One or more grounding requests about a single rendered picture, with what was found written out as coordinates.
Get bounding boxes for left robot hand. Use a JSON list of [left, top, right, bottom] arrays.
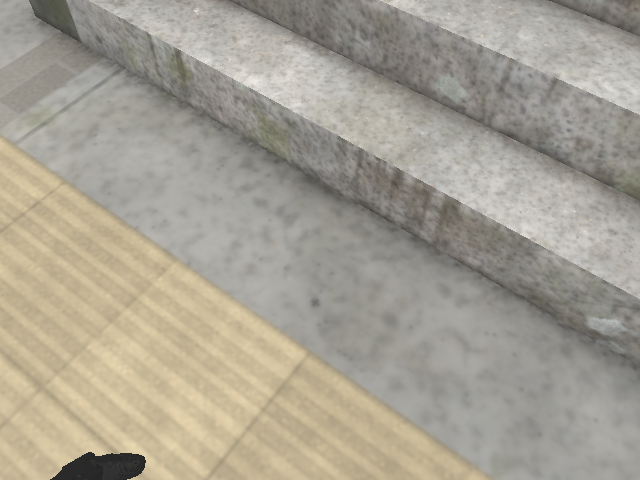
[[50, 452, 146, 480]]

